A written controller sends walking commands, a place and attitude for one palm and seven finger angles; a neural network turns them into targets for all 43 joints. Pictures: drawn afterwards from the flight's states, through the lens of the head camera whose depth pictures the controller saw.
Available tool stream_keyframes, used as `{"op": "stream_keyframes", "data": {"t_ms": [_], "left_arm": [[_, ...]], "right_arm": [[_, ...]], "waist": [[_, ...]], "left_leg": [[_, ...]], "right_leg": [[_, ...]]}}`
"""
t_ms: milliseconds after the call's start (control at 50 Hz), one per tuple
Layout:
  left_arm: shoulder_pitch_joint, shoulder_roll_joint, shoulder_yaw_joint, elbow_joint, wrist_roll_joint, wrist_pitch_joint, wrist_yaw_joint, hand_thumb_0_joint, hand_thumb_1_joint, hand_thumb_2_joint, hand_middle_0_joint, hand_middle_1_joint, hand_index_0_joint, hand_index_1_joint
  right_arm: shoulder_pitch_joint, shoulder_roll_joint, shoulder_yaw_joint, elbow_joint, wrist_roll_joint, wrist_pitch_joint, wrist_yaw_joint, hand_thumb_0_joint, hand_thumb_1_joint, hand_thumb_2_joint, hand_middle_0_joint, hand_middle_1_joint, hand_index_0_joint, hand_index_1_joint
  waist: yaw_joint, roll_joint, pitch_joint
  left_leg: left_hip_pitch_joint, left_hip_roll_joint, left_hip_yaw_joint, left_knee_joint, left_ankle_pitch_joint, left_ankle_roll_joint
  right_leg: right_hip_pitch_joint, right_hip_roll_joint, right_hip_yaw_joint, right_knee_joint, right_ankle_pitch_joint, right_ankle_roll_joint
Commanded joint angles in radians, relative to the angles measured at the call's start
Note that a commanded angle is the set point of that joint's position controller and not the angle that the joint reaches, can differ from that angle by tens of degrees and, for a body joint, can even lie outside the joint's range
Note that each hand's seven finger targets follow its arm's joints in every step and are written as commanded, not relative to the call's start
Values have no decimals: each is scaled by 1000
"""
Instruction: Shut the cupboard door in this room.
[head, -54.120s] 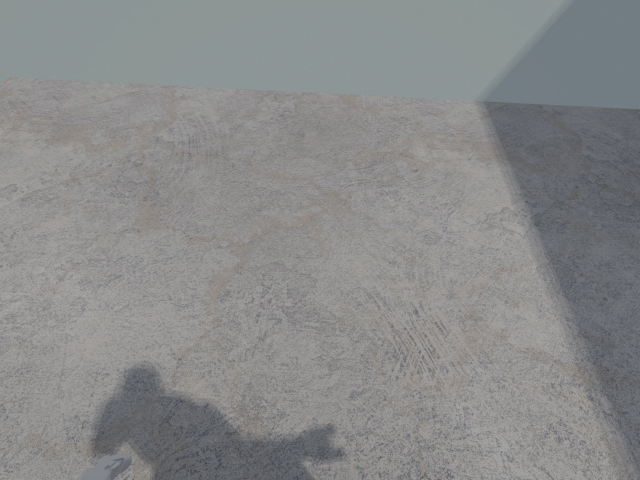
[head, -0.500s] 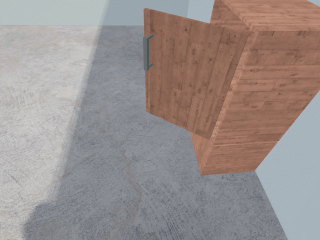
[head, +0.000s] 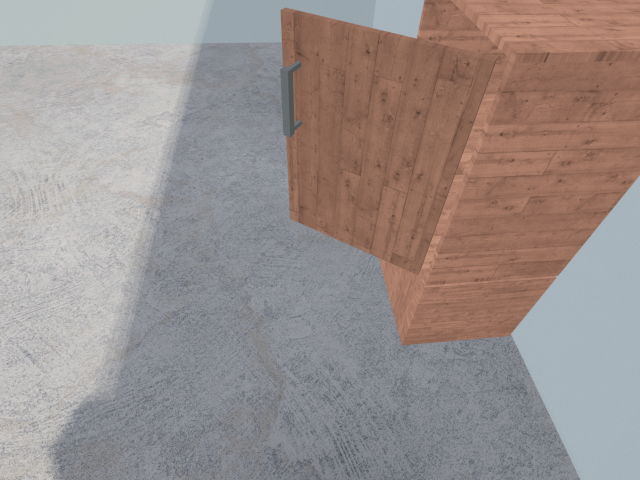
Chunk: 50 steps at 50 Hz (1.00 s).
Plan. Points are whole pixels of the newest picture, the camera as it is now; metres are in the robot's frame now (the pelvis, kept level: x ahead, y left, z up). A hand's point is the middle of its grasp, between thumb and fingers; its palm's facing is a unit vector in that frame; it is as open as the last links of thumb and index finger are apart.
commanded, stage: walk to a spot facing it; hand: left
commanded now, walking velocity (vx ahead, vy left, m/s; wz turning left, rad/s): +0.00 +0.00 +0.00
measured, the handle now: (292, 100) +0.86 +0.11 +0.04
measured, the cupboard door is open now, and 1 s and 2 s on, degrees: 54 54 54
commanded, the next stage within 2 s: none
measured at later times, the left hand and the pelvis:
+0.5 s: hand out of the picture -0.01 +0.20 -0.20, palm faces +0.18 -0.96 -0.23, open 7.4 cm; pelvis -0.01 +0.00 -0.02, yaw +9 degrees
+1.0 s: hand out of the picture +0.01 +0.21 -0.16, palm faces +0.39 -0.86 -0.31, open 7.4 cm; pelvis +0.00 -0.04 -0.01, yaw +26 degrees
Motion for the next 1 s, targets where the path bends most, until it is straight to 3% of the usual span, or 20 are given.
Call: {"op": "stream_keyframes", "data": {"t_ms": [0,180,300,380,420,460,480,500,520,540,560,580,620,660,840,880,920,940,960,980], "left_arm": [[82,94,17,-15,-2,-11,5,0,900,900,-200,-300,-200,-300],[64,111,33,-40,-2,0,7,0,900,900,-200,-300,-200,-300],[26,148,74,-106,2,14,6,0,900,900,-200,-300,-200,-300],[-2,191,99,-157,7,17,6,0,900,900,-200,-300,-200,-300],[-38,209,107,-191,7,15,8,0,900,900,-200,-300,-200,-300],[-84,219,109,-214,13,16,12,0,900,900,-200,-300,-200,-300],[-105,228,111,-227,14,19,12,0,900,900,-200,-300,-200,-300],[-101,212,112,-239,12,26,8,0,900,900,-200,-300,-200,-300],[-71,164,106,-257,1,29,5,0,900,900,-200,-300,-200,-300],[-116,170,96,-281,4,35,8,0,900,900,-200,-300,-200,-300],[-149,188,97,-279,10,45,10,0,900,900,-200,-300,-200,-300],[-159,193,104,-279,11,46,5,0,900,900,-200,-300,-200,-300],[-150,197,108,-278,12,42,-7,0,900,900,-200,-300,-200,-300],[-139,202,107,-283,14,37,-16,0,900,900,-200,-300,-200,-300],[-179,193,93,-348,10,37,-17,0,900,900,-200,-300,-200,-300],[-151,199,92,-348,6,35,-14,0,900,900,-200,-300,-200,-300],[-79,216,99,-330,1,36,-11,0,900,900,-200,-300,-200,-300],[-26,233,107,-317,2,33,-9,0,900,900,-200,-300,-200,-300],[6,306,120,-319,12,23,-4,0,900,900,-200,-300,-200,-300],[-42,374,133,-342,26,18,3,0,900,900,-200,-300,-200,-300]], "right_arm": [[71,-103,-21,-21,-4,-12,-9,0,-900,-900,200,300,200,300],[41,-110,-27,-43,-5,1,-3,0,-900,-900,200,300,200,300],[-6,-149,-52,-107,-9,19,4,0,-900,-900,200,300,200,300],[-21,-144,-67,-153,-13,29,14,0,-900,-900,200,300,200,300],[-31,-135,-74,-174,-16,35,19,0,-900,-900,200,300,200,300],[-35,-141,-79,-196,-14,37,26,0,-900,-900,200,300,200,300],[-16,-150,-80,-196,-12,36,31,0,-900,-900,200,300,200,300],[25,-181,-83,-194,-15,28,33,0,-900,-900,200,300,200,300],[61,-252,-92,-196,-26,20,25,0,-900,-900,200,300,200,300],[106,-286,-102,-176,-31,26,13,0,-900,-900,200,300,200,300],[101,-285,-99,-171,-27,28,7,0,-900,-900,200,300,200,300],[74,-279,-99,-190,-25,28,2,0,-900,-900,200,300,200,300],[-5,-272,-92,-223,-26,25,-3,0,-900,-900,200,300,200,300],[-38,-276,-95,-241,-24,21,-1,0,-900,-900,200,300,200,300],[-41,-308,-122,-267,-29,39,14,0,-900,-900,200,300,200,300],[-49,-308,-126,-275,-29,43,15,0,-900,-900,200,300,200,300],[-97,-298,-127,-294,-24,48,18,0,-900,-900,200,300,200,300],[-127,-285,-127,-307,-17,52,20,0,-900,-900,200,300,200,300],[-122,-239,-123,-314,-6,55,26,0,-900,-900,200,300,200,300],[-108,-180,-120,-327,-6,50,27,0,-900,-900,200,300,200,300]], "waist": [[-6,3,56],[-2,23,71],[8,20,51],[9,-89,-4],[4,-156,-23],[-13,-168,-17],[-27,-125,-8],[-41,28,-28],[-44,292,-32],[-70,283,-44],[-57,247,-26],[-50,171,-19],[-18,91,-13],[-6,74,-51],[-34,182,-100],[-28,207,-122],[10,193,-119],[39,164,-116],[52,4,-120],[49,-266,-73]], "left_leg": [[61,127,-135,-79,21,-14],[0,117,-153,-29,49,-15],[-130,117,-226,34,17,0],[-208,51,-168,205,1,-26],[-207,33,-96,380,-104,-54],[-199,58,-91,391,-227,-64],[-152,83,-106,301,-145,-61],[-71,137,-224,152,117,-25],[9,293,-536,30,433,69],[48,364,-638,-61,401,138],[39,337,-634,-78,285,105],[2,317,-616,-102,158,65],[-39,258,-545,-108,-10,56],[-27,218,-510,-110,-74,70],[3,176,-577,-75,-54,101],[-4,158,-585,-51,24,90],[-116,119,-565,-39,-41,56],[-219,75,-526,-11,-126,18],[-365,-15,-426,164,-237,-43],[-478,-134,-212,510,-352,-113]], "right_leg": [[-122,-72,67,-84,77,-45],[-119,-85,29,-31,62,-36],[-102,-111,-7,40,-5,-47],[-57,-219,50,14,-6,-113],[-67,-315,73,-2,89,-168],[-76,-342,31,56,255,-178],[-107,-327,-31,127,250,-145],[-177,-235,-119,283,157,-70],[-311,-71,-182,505,-151,20],[-387,-17,-78,683,-401,21],[-435,-50,4,743,-334,10],[-454,-56,18,775,-261,16],[-442,-57,30,780,-145,34],[-432,-47,25,744,-103,43],[-349,18,0,440,-182,47],[-272,41,-4,338,-183,40],[-117,55,-17,195,-122,27],[5,39,-18,60,-64,16],[120,-119,161,-109,-156,-37],[49,-416,493,-239,-263,-164]]}}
